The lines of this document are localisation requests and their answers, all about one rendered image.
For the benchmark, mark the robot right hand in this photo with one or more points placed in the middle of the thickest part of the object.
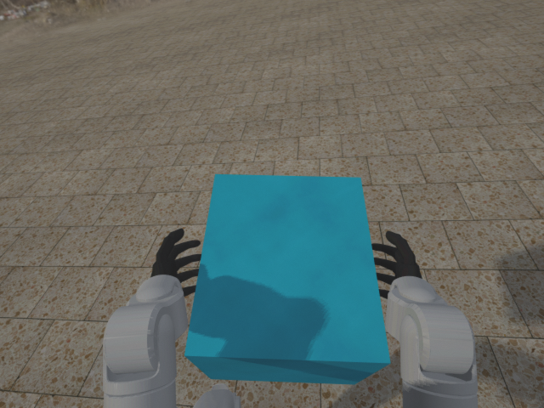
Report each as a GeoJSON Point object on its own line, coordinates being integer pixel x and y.
{"type": "Point", "coordinates": [406, 261]}

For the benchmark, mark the robot left forearm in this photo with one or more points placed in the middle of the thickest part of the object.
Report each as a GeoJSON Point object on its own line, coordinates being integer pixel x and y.
{"type": "Point", "coordinates": [139, 353]}

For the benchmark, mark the carton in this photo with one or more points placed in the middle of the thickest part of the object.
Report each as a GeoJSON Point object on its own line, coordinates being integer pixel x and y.
{"type": "Point", "coordinates": [287, 286]}

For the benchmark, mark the robot left thigh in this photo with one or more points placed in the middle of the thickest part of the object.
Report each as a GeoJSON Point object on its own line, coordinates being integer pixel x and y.
{"type": "Point", "coordinates": [219, 398]}

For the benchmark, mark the robot right forearm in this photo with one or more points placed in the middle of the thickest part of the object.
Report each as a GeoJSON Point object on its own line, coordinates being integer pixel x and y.
{"type": "Point", "coordinates": [437, 347]}

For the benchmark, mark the robot left shin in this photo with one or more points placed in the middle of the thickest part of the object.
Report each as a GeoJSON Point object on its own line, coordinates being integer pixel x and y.
{"type": "Point", "coordinates": [220, 386]}

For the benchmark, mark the robot left hand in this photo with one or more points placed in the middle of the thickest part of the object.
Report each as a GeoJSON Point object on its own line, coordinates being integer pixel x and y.
{"type": "Point", "coordinates": [166, 264]}

